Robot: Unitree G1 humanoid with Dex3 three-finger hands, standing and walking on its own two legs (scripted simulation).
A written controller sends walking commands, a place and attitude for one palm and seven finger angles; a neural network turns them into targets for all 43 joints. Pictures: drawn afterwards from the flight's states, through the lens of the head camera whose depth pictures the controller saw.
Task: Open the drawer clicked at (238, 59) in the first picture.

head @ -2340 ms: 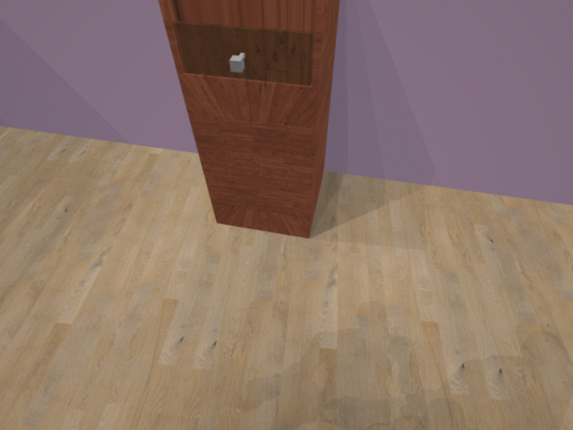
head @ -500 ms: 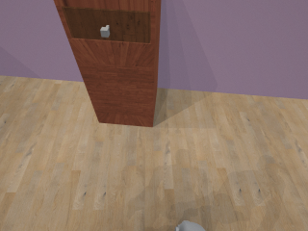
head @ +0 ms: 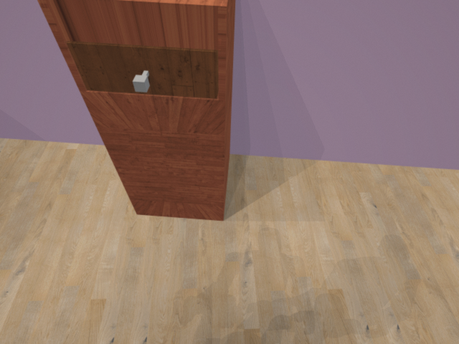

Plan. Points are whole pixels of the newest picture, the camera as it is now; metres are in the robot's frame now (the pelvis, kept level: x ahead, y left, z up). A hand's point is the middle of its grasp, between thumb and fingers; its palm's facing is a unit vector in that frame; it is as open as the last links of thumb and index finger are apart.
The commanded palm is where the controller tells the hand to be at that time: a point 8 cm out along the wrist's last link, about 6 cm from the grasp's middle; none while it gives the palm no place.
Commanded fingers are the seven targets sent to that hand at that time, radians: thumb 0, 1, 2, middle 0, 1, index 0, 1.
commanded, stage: take the last steps up to it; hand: left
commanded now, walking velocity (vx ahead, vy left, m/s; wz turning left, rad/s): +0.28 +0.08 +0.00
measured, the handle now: (143, 79) +0.73 +0.26 +0.04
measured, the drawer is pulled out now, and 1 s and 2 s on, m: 0.00 0.00 0.00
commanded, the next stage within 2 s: come to a stop and stand still in 0.32 s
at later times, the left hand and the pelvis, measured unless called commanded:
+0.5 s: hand (135, 308) +0.21 +0.21 -0.17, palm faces +0.05 -0.98 -0.20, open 7.3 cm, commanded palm none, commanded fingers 0.00 0.90 0.90 -0.20 -0.30 -0.20 -0.30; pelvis +0.17 +0.02 +0.00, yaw +0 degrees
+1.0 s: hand (140, 271) +0.29 +0.21 -0.16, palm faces -0.01 -0.96 -0.27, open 7.3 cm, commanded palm none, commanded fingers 0.00 0.90 0.90 -0.20 -0.30 -0.20 -0.30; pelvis +0.20 +0.02 +0.00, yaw -1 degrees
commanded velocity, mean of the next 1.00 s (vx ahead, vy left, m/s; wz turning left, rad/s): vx -0.01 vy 0.02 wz -0.02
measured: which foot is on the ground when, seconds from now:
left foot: down 0.00-0.08, up 0.10-0.28, down 0.30-1.00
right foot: up 0.00-0.06, down 0.08-0.30, up 0.32-0.48, down 0.50-1.00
